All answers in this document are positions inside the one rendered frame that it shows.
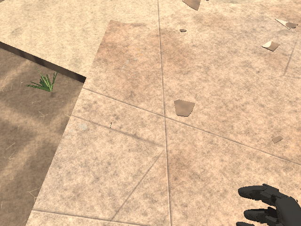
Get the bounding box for robot right hand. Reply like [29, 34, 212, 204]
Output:
[236, 184, 301, 226]

